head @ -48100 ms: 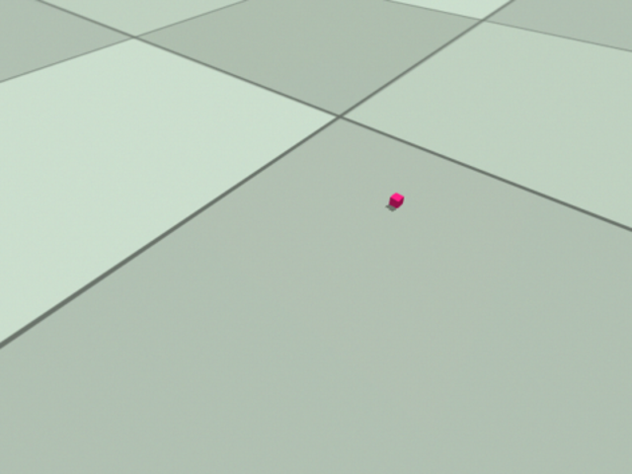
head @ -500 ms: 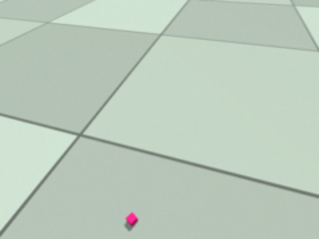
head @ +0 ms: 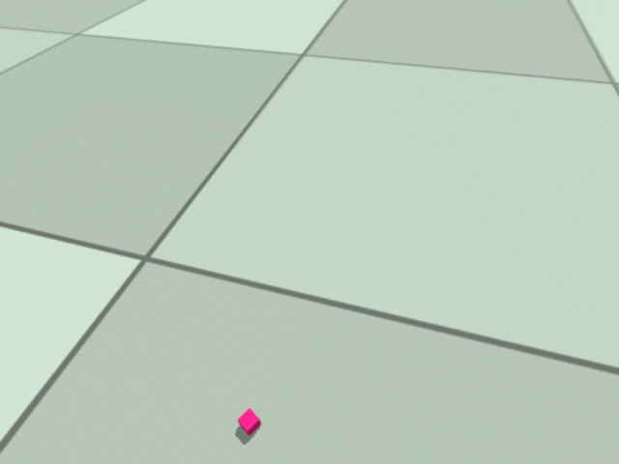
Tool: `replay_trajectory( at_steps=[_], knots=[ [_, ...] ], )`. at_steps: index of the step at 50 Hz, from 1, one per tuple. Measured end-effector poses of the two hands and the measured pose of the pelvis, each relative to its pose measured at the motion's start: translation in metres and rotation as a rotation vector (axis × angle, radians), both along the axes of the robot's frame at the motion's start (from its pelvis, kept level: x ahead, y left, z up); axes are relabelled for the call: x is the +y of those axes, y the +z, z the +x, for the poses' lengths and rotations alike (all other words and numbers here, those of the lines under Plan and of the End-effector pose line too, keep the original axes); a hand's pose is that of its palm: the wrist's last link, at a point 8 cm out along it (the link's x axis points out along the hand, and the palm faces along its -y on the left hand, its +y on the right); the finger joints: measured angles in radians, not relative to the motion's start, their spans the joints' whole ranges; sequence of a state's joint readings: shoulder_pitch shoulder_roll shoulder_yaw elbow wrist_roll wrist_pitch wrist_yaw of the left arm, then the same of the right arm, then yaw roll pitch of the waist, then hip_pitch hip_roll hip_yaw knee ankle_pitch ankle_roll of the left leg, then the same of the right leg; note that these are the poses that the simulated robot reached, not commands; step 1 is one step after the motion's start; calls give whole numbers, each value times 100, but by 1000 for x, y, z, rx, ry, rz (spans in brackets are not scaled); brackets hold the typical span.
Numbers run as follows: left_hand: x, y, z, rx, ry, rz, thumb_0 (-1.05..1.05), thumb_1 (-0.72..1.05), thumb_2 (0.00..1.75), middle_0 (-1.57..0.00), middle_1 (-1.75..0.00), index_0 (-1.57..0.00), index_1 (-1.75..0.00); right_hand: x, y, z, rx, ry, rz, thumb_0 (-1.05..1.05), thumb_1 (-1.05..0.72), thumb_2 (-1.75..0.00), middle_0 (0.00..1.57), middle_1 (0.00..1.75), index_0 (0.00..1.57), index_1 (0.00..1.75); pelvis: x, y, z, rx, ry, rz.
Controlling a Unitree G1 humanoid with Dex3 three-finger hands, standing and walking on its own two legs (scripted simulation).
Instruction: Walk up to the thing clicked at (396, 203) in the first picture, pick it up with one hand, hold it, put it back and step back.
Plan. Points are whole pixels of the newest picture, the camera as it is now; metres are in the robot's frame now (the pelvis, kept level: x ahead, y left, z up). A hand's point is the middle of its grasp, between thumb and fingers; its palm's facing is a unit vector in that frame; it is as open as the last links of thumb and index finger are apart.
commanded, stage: stand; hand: left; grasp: from above
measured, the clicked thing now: (249, 421) +0.42 +0.24 -0.76
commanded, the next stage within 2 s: step back in 1.14 s
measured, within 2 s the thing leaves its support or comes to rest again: neither
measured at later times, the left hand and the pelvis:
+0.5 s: hand out of the picture +0.08 +0.24 -0.16, palm faces +0.00 -0.94 -0.34, open 7.4 cm; pelvis +0.01 +0.00 +0.00, yaw -1 degrees
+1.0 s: hand out of the picture +0.08 +0.24 -0.15, palm faces -0.02 -0.94 -0.34, open 7.4 cm; pelvis +0.01 -0.01 +0.00, yaw -1 degrees
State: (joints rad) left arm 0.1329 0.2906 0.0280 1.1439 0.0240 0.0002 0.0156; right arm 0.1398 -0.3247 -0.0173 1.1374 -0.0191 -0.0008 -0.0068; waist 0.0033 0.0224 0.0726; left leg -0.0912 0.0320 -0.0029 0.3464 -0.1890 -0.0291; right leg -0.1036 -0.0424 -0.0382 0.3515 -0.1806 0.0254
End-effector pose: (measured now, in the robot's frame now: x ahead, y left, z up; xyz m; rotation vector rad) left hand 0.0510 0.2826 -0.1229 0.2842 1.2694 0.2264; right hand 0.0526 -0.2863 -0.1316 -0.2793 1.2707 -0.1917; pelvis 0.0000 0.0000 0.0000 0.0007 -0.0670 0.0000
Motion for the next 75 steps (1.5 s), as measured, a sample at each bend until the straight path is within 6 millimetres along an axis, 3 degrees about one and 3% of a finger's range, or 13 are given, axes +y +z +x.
replay_trajectory(
  at_steps=[14,57,63,68,72,75],
  knots=[
    [-2,3,21,-29,-16,0,1,90,90,-21,-30,-20,-30,-1,1,12,-19,4,4,0,-90,-90,21,30,20,30,-2,1,6,8,-7,2],
    [0,6,28,-29,-47,11,1,90,90,-21,-30,-20,-30,-16,6,11,-11,-6,-10,0,-90,-90,21,30,20,30,-8,1,9,19,-15,3],
    [13,2,30,-48,-33,29,1,90,90,-21,-30,-21,-30,-22,4,12,-22,-20,-28,0,-90,-90,21,30,20,30,-3,-6,-8,34,-16,-9],
    [37,-4,37,-68,-78,51,1,90,90,-21,-30,-21,-30,-20,8,-1,-24,-27,-73,0,-90,-90,21,30,20,30,15,-13,-24,44,-24,3],
    [58,-17,50,-119,-96,48,1,90,90,-21,-30,-21,-30,-9,8,-24,-7,-16,-127,0,-90,-90,20,30,20,30,34,-26,-37,51,-20,-7],
    [64,-19,52,-134,-99,48,1,90,90,-21,-30,-20,-30,3,14,-45,28,-11,-129,0,-90,-90,20,30,20,30,39,-22,-48,44,-22,-15]
  ],
)
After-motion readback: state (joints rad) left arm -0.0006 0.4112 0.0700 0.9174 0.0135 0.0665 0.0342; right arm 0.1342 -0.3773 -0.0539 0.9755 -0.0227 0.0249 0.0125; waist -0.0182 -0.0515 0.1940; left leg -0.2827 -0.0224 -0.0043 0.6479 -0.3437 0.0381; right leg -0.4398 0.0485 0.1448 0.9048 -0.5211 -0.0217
